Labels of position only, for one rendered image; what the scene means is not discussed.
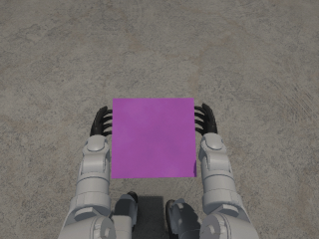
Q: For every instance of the carton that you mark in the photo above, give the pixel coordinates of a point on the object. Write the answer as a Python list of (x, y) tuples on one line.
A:
[(153, 138)]

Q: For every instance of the robot right hand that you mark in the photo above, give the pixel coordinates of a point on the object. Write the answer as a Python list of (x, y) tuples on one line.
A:
[(208, 124)]

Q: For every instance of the left robot upper arm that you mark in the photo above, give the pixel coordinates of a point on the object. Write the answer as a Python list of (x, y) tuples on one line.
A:
[(96, 227)]

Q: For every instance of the left robot forearm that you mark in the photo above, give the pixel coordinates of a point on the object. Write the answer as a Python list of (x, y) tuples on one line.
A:
[(93, 182)]

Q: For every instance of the robot left hand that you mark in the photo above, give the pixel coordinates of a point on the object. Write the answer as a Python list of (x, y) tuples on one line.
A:
[(98, 125)]

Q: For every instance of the right robot upper arm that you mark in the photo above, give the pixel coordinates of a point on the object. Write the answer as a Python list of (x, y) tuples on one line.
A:
[(217, 225)]

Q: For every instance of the robot right thigh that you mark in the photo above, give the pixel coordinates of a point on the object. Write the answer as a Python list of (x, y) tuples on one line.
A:
[(185, 220)]

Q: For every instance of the right robot forearm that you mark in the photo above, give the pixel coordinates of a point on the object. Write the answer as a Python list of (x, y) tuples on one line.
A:
[(219, 191)]

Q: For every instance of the robot left foot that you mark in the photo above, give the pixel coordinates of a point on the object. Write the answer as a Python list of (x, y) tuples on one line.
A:
[(135, 197)]

